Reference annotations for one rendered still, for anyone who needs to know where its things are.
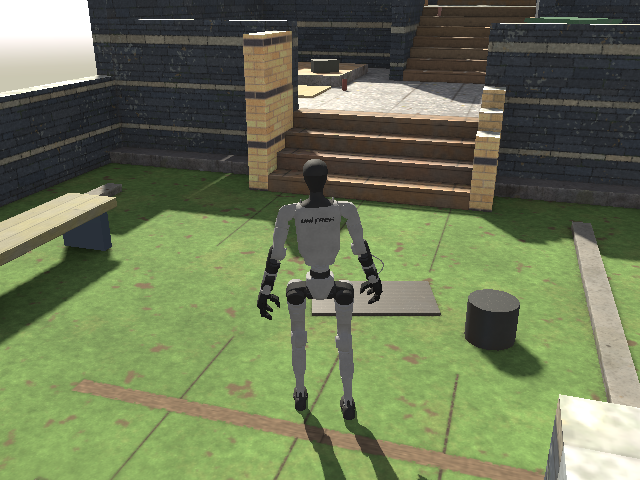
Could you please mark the robot left hand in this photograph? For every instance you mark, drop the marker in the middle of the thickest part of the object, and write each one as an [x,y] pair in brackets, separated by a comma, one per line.
[263,306]

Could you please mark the right robot upper arm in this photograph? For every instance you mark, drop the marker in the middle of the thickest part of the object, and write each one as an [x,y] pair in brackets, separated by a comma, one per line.
[349,211]

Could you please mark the left robot upper arm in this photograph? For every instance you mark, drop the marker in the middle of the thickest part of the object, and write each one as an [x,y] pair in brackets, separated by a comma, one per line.
[285,214]

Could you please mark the robot right forearm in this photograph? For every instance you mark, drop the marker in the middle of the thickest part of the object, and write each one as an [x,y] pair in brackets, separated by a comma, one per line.
[368,265]

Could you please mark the right robot foot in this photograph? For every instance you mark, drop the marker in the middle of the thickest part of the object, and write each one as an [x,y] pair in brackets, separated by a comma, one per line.
[348,411]

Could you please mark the robot left forearm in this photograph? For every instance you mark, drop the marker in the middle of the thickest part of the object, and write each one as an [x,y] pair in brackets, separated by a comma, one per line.
[270,274]

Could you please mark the robot right hand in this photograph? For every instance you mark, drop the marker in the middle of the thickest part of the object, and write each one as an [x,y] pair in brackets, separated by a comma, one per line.
[375,287]

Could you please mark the left robot shin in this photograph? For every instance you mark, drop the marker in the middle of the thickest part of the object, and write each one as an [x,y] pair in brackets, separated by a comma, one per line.
[299,364]

